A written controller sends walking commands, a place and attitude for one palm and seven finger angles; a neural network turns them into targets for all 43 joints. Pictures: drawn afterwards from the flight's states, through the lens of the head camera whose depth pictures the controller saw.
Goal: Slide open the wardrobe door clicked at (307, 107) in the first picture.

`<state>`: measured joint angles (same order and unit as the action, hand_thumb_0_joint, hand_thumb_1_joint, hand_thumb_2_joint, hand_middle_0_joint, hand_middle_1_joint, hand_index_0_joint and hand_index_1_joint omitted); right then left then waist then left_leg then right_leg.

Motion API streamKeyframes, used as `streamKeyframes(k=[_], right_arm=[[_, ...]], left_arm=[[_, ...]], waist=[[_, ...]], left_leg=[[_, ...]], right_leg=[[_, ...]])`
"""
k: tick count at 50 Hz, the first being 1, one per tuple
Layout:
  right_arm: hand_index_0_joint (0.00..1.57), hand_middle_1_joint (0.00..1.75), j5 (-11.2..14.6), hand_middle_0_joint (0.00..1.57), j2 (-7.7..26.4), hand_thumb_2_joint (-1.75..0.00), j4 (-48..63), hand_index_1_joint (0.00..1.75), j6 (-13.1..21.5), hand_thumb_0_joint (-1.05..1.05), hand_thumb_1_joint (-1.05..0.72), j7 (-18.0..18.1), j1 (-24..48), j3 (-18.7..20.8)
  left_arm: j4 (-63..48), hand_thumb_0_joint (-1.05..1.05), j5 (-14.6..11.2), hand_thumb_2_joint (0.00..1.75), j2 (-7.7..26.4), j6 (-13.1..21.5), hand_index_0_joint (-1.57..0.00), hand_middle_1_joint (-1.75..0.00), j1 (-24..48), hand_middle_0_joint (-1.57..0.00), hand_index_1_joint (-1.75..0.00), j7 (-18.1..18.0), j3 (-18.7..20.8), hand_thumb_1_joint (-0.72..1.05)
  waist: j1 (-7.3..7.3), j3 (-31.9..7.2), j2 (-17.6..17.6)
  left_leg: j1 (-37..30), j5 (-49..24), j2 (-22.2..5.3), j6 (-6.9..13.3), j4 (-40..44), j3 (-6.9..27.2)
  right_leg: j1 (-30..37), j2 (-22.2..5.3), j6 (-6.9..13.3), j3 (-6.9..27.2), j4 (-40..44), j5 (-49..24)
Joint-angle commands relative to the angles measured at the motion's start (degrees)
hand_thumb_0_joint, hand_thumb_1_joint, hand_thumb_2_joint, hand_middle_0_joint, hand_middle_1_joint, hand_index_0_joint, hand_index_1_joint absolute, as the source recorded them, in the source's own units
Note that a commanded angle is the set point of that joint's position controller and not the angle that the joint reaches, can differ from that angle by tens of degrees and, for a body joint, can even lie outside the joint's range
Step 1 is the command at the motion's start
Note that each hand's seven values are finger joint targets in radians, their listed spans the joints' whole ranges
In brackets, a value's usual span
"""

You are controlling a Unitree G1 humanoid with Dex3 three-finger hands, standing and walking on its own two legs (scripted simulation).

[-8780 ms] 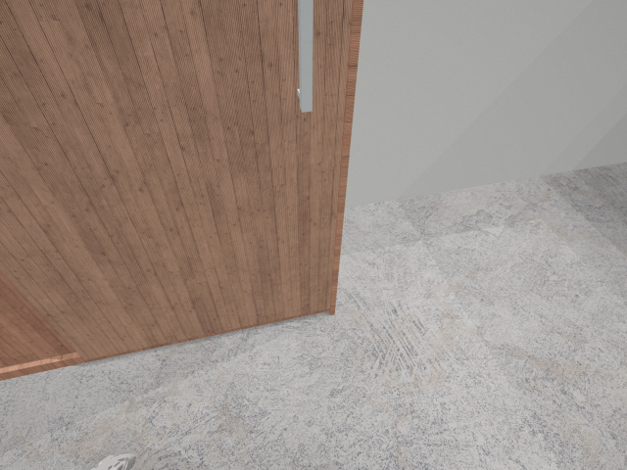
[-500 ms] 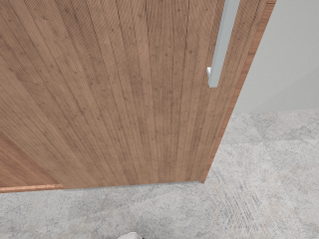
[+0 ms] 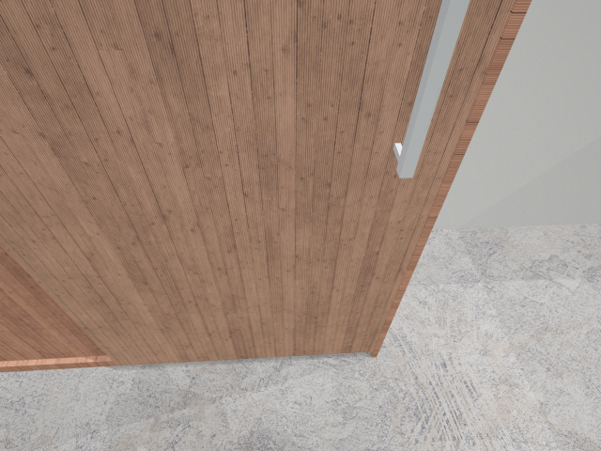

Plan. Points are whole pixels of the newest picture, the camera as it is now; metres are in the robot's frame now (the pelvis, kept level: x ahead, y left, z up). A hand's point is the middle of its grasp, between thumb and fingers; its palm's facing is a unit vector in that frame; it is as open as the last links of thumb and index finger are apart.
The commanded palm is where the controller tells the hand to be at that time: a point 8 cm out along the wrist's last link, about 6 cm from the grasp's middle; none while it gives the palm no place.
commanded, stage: come to a stop and stand still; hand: right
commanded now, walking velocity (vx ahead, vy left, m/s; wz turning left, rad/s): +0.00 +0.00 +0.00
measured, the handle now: (424, 80) +0.52 -0.13 +0.25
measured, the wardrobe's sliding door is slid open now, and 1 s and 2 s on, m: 0.00 0.00 0.00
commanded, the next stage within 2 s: look again from close up in 0.98 s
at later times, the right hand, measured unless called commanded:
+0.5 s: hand out of the picture -0.03 -0.17 -0.17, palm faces -0.01 +0.98 -0.20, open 7.4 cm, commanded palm none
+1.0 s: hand out of the picture -0.02 -0.21 -0.17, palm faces -0.02 +0.98 -0.19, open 7.4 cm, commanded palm none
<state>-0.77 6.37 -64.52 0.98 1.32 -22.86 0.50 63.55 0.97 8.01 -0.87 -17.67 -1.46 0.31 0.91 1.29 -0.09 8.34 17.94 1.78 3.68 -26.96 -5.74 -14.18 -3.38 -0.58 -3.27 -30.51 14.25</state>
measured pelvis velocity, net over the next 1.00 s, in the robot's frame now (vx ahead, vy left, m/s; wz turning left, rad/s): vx -0.02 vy -0.04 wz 0.04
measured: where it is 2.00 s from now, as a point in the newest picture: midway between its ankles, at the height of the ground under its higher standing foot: outside the picture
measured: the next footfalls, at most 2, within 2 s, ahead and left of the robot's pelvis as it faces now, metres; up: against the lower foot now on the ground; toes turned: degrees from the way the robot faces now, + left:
none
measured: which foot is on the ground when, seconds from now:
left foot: down 0.00-1.00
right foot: down 0.00-1.00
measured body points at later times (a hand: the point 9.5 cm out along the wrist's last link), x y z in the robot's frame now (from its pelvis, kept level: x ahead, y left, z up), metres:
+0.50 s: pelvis -0.01 -0.01 +0.00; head +0.00 +0.00 +0.45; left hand -0.03 +0.21 -0.17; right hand -0.02 -0.22 -0.16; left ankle -0.03 +0.07 -0.74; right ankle +0.00 -0.13 -0.74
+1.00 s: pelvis -0.02 -0.04 +0.00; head -0.01 -0.04 +0.45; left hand -0.04 +0.18 -0.16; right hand -0.01 -0.27 -0.16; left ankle -0.03 +0.07 -0.74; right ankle +0.00 -0.13 -0.74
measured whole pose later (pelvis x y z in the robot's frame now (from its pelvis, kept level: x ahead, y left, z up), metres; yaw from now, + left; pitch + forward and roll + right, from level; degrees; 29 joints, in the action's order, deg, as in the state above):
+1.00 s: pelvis -0.02 -0.04 +0.00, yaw +2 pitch -1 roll +0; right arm -0.9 9.0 -61.0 0.2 2.0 -17.5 -0.5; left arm 61.7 1.0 8.4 1.0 -18.3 -1.2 -1.1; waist 0.2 1.6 -0.4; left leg 11.6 15.5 -1.2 0.2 -27.8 -2.1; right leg -13.1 1.1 2.3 -4.1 -26.3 12.6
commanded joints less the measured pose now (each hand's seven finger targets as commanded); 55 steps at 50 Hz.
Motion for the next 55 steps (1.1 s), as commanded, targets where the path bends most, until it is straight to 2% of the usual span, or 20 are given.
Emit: streamKeyframes(k=[1,3,4,7,11,18,19,20,21,22,24,25,26,29,31,33,40,44,49,55], right_arm=[[0.20,0.30,0.3,0.20,4.7,-0.90,0.7,0.30,1.2,0.00,-0.90,0.3,-2.1,0.1],[0.20,0.30,0.3,0.20,4.5,-0.90,0.1,0.30,0.8,0.00,-0.90,0.5,-2.3,0.1],[0.20,0.30,0.3,0.20,4.6,-0.90,-0.3,0.30,0.6,0.00,-0.90,0.5,-2.0,0.1],[0.20,0.30,0.3,0.20,4.3,-0.90,-0.7,0.30,0.5,0.00,-0.90,0.7,-2.2,0.1],[0.20,0.30,0.2,0.20,3.8,-0.90,-0.7,0.30,0.4,0.00,-0.90,0.9,-1.5,0.0],[0.20,0.30,0.3,0.20,3.9,-0.90,0.0,0.30,0.5,0.00,-0.90,0.9,-1.0,0.2],[0.20,0.30,-0.5,0.20,7.1,-0.90,-1.4,0.30,2.3,0.00,-0.90,3.4,-5.6,0.3],[0.20,0.30,-0.5,0.20,9.4,-0.90,1.5,0.30,2.8,0.00,-0.90,3.0,-2.4,0.7],[0.20,0.30,-0.6,0.20,9.6,-0.90,2.7,0.30,3.3,0.00,-0.90,2.5,-0.6,1.1],[0.20,0.30,-0.6,0.20,9.4,-0.90,2.9,0.30,3.3,0.00,-0.90,2.3,0.6,0.8],[0.20,0.30,-0.3,0.20,7.8,-0.90,4.1,0.30,2.9,0.00,-0.90,2.2,2.9,0.5],[0.20,0.30,0.0,0.20,6.8,-0.90,4.3,0.30,2.5,0.00,-0.90,2.1,2.9,0.2],[0.20,0.30,-0.1,0.20,5.8,-0.90,4.4,0.30,2.3,0.00,-0.90,1.9,2.8,0.2],[0.20,0.30,0.0,0.20,6.5,-0.90,4.4,0.30,1.1,0.00,-0.90,1.6,2.4,0.1],[0.20,0.30,-0.2,0.20,6.7,-0.90,4.5,0.30,0.8,0.00,-0.90,1.4,2.1,0.0],[0.20,0.30,-0.1,0.20,7.1,-0.90,4.7,0.30,0.5,0.00,-0.90,1.2,2.1,-0.1],[0.20,0.30,-0.1,0.20,7.8,-0.90,5.8,0.30,-0.1,0.00,-0.90,0.9,2.5,-0.1],[0.20,0.30,-0.1,0.20,8.1,-0.90,5.9,0.30,0.1,0.00,-0.90,0.7,2.1,-0.1],[0.20,0.30,0.0,0.20,8.2,-0.90,5.2,0.30,0.5,0.00,-0.90,0.8,2.1,-0.2],[0.20,0.30,0.0,0.20,8.3,-0.90,3.9,0.30,0.6,0.00,-0.90,0.8,1.9,-0.4]], left_arm=[[0.2,0.00,-0.4,0.90,2.8,2.1,-0.20,-0.30,-3.0,-0.20,-0.30,-0.8,0.2,0.90],[1.0,0.00,-0.3,0.90,2.7,1.9,-0.20,-0.30,-2.7,-0.20,-0.30,-1.1,0.1,0.90],[1.4,0.00,-0.4,0.90,2.3,1.9,-0.20,-0.30,-2.6,-0.20,-0.30,-1.2,0.0,0.90],[1.7,0.00,-0.4,0.90,1.8,1.8,-0.20,-0.30,-2.4,-0.20,-0.30,-1.4,-0.1,0.90],[1.9,0.00,-0.3,0.90,1.3,1.6,-0.20,-0.30,-3.1,-0.20,-0.30,-1.3,-0.1,0.90],[1.8,0.00,-0.1,0.90,1.4,1.7,-0.20,-0.30,-3.8,-0.20,-0.30,-1.2,-0.2,0.90],[-2.4,0.00,-0.8,0.90,4.4,2.7,-0.20,-0.30,4.8,-0.20,-0.30,-0.6,0.4,0.90],[-4.4,0.00,-0.5,0.90,1.3,1.7,-0.20,-0.30,0.2,-0.20,-0.30,-0.2,0.4,0.90],[-4.5,0.00,-0.2,0.90,0.7,1.8,-0.20,-0.30,-0.7,-0.20,-0.30,0.0,0.3,0.90],[-4.2,0.00,-0.5,0.90,1.1,1.9,-0.20,-0.30,-2.3,-0.20,-0.30,0.0,0.4,0.90],[-3.6,0.00,-0.5,0.90,2.0,2.3,-0.20,-0.30,-5.2,-0.20,-0.30,0.0,0.4,0.90],[-3.6,0.00,-0.3,0.90,3.1,2.6,-0.20,-0.30,-5.7,-0.20,-0.30,0.0,0.4,0.90],[-3.6,0.00,-0.1,0.90,3.8,3.0,-0.20,-0.30,-6.0,-0.20,-0.30,-0.1,0.4,0.90],[-4.2,0.00,0.0,0.90,4.5,2.8,-0.20,-0.30,-3.6,-0.20,-0.30,-0.3,-0.1,0.90],[-4.8,0.00,0.0,0.90,4.9,2.7,-0.20,-0.30,-3.2,-0.20,-0.30,-0.3,-0.2,0.90],[-5.0,0.00,0.1,0.90,5.6,2.5,-0.20,-0.30,-3.2,-0.20,-0.30,-0.2,-0.3,0.90],[-5.1,0.00,0.2,0.90,7.1,2.5,-0.20,-0.30,-3.1,-0.20,-0.30,0.0,-0.1,0.90],[-5.0,0.00,0.1,0.90,7.4,2.8,-0.20,-0.30,-2.5,-0.20,-0.30,0.0,0.0,0.90],[-4.0,0.00,-0.1,0.90,6.9,3.1,-0.20,-0.30,-2.5,-0.20,-0.30,-0.1,-0.1,0.90],[-3.0,0.00,-0.4,0.90,6.8,3.0,-0.20,-0.30,-1.7,-0.20,-0.30,-0.2,-0.1,0.90]], waist=[[-1.18,1.0,-0.9],[-0.89,2.9,0.3],[-0.77,2.8,2.7],[-0.50,4.3,2.3],[-0.48,5.6,-0.6],[-0.42,4.7,1.1],[2.14,5.6,0.5],[-2.19,2.1,1.6],[-1.79,-1.4,3.0],[-2.73,-3.4,0.0],[-3.62,-4.3,-4.6],[-3.31,-3.1,-4.7],[-2.72,-2.0,-0.7],[-1.22,3.7,3.4],[-0.74,6.5,3.2],[-0.69,7.6,0.6],[-0.45,6.7,1.0],[-0.28,3.7,0.9],[-0.58,1.2,0.0],[-0.81,2.1,0.9]], left_leg=[[3.4,-22.6,-9.0,-1.0,6.5,7.7],[4.2,-19.7,-8.8,-1.6,7.8,7.6],[3.3,-19.6,-8.8,-1.7,7.6,7.4],[2.7,-17.8,-8.5,-2.0,8.6,7.4],[3.1,-13.2,-8.3,-2.1,10.4,7.4],[2.3,-11.7,-8.4,-1.8,10.8,7.7],[3.9,-49.2,-13.0,-6.5,9.3,15.8],[0.4,-45.0,-15.9,-3.5,7.6,15.7],[-2.2,-48.8,-17.0,-0.1,6.0,15.1],[-1.6,-40.1,-15.2,2.5,5.2,13.2],[0.9,-26.2,-11.3,2.2,3.6,10.3],[3.1,-19.6,-9.1,1.1,2.9,9.4],[4.0,-15.6,-7.6,0.4,2.1,8.7],[4.9,-6.4,-6.2,-0.3,2.6,8.8],[5.5,-2.3,-5.7,-0.6,3.5,8.7],[6.3,1.2,-5.7,-0.6,4.2,9.0],[5.6,1.6,-5.7,-1.0,3.3,8.1],[4.4,-0.8,-6.3,-1.1,3.4,8.3],[4.1,-4.5,-7.2,-1.2,4.3,9.1],[4.7,-5.9,-7.5,-1.4,5.1,9.4]], right_leg=[[6.5,-3.7,0.8,1.6,5.0,-13.9],[6.2,-4.1,0.4,1.3,5.5,-12.7],[6.0,-4.0,0.5,1.4,6.0,-13.1],[5.0,-4.1,0.2,1.3,7.2,-10.9],[4.5,-3.9,0.1,1.5,8.6,-8.0],[4.2,-3.7,0.0,1.8,9.3,-7.8],[-1.5,-1.9,-1.0,-1.2,-6.8,-4.3],[-4.3,-0.5,0.8,2.4,-8.5,7.1],[-3.4,-0.6,0.9,1.9,-7.4,6.5],[-1.7,-0.9,0.9,1.6,-5.0,5.8],[2.8,-0.2,0.9,2.5,1.1,-0.9],[3.7,-1.3,1.4,3.8,2.6,-4.8],[3.5,-2.8,2.0,4.7,3.6,-9.1],[-1.3,-3.0,2.8,6.7,6.7,-6.4],[-3.7,-2.9,3.2,7.5,8.8,-2.3],[-4.5,-2.6,3.1,7.8,10.4,2.5],[-5.3,-2.9,3.6,9.5,14.3,8.9],[-3.2,-2.8,3.7,8.8,13.6,6.0],[0.4,-2.4,3.5,7.1,10.9,-2.2],[1.7,-2.3,3.2,6.4,10.1,-4.9]])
